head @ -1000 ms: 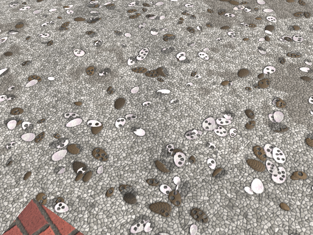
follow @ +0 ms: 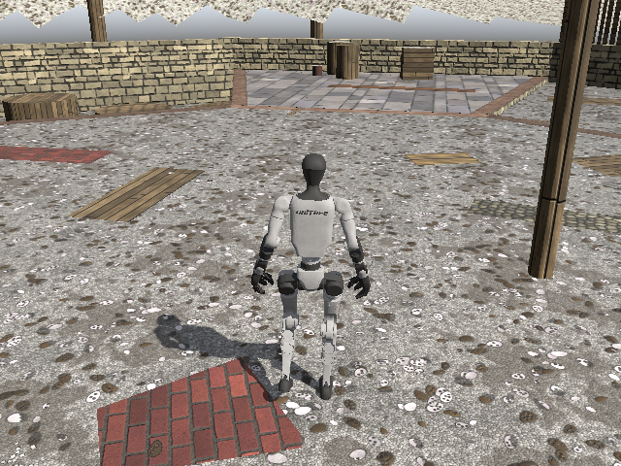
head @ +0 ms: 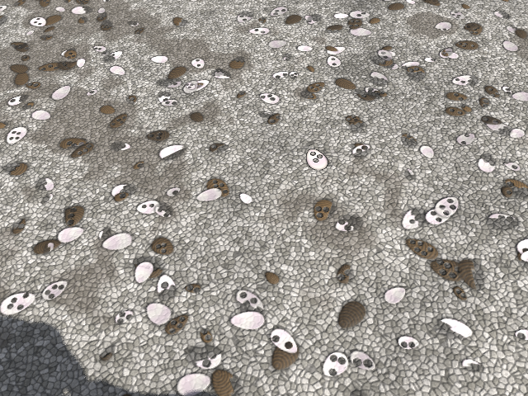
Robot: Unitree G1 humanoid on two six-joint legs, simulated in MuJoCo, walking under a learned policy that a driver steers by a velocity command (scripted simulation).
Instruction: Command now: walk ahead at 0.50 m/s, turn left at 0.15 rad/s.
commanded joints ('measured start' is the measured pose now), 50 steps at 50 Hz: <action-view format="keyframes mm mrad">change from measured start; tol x16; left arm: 1 57 111 24 -12 -13 -30 -2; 18 345 20 -4 93 -67 10 27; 33 25 18 -6 138 0 117 41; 50 30 -2 -32 256 -15 66 52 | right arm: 1 28 -52 -7 -44 -9 5 11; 11 -314 -15 35 -143 5 -9 18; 17 161 -144 -5 2 -45 -56 -28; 22 -79 -1 28 -4 35 -32 -33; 50 36 36 40 232 27 19 -59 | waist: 1 -13 -132 -22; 13 35 -121 34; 16 -88 -85 -133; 18 -54 238 -448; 22 22 27 -73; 50 -4 -54 19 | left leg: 1 -160 55 -1 -23 51 -20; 14 20 17 148 -562 216 18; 16 369 44 116 -661 434 63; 18 773 520 -411 -603 1159 299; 23 264 278 -54 -792 929 154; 27 186 240 29 -813 878 151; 36 85 206 -69 -844 69 81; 50 293 115 8 -795 210 3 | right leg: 1 128 -262 247 -214 245 -134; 11 203 -248 118 -218 433 -111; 15 254 -213 73 80 832 -51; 16 153 -173 48 242 700 -24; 18 -202 45 30 848 -436 26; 19 -233 -3 128 872 -395 24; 37 160 -146 123 -24 57 29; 40 -43 -178 179 -66 3 9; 50 22 -150 143 -73 67 18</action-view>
